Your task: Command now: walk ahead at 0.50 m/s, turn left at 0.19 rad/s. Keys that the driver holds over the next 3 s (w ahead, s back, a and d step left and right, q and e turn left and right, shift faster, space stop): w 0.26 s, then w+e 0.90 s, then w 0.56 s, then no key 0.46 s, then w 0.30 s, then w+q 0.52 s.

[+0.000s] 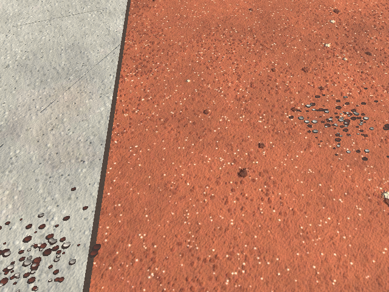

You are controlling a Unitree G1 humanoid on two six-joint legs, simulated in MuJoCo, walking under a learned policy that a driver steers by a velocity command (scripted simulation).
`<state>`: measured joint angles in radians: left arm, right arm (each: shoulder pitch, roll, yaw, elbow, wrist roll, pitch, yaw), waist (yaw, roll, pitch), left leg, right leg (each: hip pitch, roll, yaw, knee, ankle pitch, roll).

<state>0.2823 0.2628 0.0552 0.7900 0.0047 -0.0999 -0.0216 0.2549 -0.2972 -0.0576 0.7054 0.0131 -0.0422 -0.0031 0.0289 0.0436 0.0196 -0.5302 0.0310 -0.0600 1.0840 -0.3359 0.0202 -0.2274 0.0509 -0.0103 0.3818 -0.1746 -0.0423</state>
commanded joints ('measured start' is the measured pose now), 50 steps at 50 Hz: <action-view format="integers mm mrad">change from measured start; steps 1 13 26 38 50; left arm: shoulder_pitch -24 77 -11 -268 -67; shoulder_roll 149 222 87 84 154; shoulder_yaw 32 43 17 11 48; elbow -48 39 -34 -181 -169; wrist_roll -11 -37 -29 -26 -11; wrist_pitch -16 36 60 55 33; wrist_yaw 5 18 19 -48 4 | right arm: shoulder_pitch -36 -173 -29 65 -26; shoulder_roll -36 -85 -85 -179 -108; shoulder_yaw -4 -18 -34 -61 -30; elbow -85 -123 13 97 -11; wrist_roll -10 1 -32 2 -28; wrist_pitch -19 -44 -79 -17 -65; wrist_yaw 4 35 13 -17 -1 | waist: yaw -12 -29 -21 -74 -51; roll -134 -128 19 21 -76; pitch -3 -26 3 40 -63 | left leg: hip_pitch -128 173 403 656 -75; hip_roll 70 -20 225 256 84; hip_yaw -8 78 3 246 -12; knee -140 -615 -954 -793 -5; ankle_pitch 84 259 392 839 35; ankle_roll -17 47 185 104 -57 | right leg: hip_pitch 83 203 -467 -406 57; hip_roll -270 -279 -181 -86 -217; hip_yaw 255 110 134 -64 358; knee -228 -46 662 244 -153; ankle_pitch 132 434 33 62 265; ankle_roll -194 -97 64 -38 -269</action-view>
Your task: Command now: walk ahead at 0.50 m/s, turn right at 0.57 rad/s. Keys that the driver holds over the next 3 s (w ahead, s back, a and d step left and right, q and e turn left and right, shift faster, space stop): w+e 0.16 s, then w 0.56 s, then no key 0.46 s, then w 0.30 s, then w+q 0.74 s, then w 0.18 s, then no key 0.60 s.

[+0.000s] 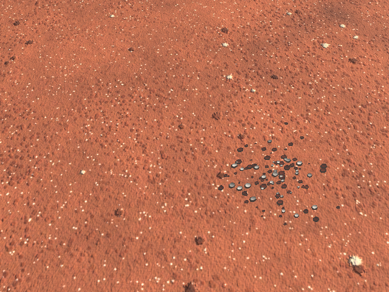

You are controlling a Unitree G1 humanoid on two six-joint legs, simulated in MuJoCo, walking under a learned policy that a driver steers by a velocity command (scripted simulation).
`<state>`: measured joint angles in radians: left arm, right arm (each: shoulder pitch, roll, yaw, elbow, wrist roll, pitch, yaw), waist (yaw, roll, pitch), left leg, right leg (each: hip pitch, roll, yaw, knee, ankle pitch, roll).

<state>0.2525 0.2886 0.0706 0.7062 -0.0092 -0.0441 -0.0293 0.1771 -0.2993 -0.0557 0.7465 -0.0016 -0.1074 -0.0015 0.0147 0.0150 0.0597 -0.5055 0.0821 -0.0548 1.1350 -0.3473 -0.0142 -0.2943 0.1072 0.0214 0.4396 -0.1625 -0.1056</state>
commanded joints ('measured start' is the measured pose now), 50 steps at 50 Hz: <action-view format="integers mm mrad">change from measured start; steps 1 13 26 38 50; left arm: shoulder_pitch -27 101 -33 -241 -177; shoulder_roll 141 146 51 67 73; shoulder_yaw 36 41 -4 -4 -7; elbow -81 -12 -82 -138 -13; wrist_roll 1 -8 5 0 40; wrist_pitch -24 2 -20 -49 -34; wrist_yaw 18 46 30 -11 3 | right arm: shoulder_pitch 35 -151 95 206 196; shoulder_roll -94 -107 -109 -171 -45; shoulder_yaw -28 -25 -26 -36 3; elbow -58 -112 2 95 83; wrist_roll -15 7 6 23 -3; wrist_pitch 7 -24 -6 50 102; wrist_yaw -5 31 17 0 -29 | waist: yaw -36 22 -34 -60 -87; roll -45 -143 75 75 -130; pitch -92 -61 -48 -28 -176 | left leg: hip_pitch -97 83 375 527 175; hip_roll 27 -60 136 147 4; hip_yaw -8 -4 -200 -60 9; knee -107 -647 -981 -836 -245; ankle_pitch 80 321 281 620 -14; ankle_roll -39 10 250 161 -64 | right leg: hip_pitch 90 174 -384 -196 2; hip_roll -260 -271 -212 -127 -311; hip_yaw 295 354 45 -18 79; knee -217 -50 522 44 -145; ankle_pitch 278 101 -77 114 665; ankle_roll -204 -81 105 59 -140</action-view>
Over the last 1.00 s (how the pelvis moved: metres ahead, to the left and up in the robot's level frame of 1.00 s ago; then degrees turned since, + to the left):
0.53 -0.03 0.00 -21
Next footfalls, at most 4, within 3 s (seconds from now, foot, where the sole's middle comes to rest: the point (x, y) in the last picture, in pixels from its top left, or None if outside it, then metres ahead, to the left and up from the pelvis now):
0.30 left None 0.36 0.14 -0.78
0.80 right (255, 252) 0.58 -0.16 -0.78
1.18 left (189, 232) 0.66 0.07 -0.77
1.78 left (197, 167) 0.94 0.05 -0.78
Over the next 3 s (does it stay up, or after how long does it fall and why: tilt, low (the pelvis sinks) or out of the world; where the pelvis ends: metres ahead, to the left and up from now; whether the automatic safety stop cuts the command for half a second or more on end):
stays up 1.29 0.02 -0.01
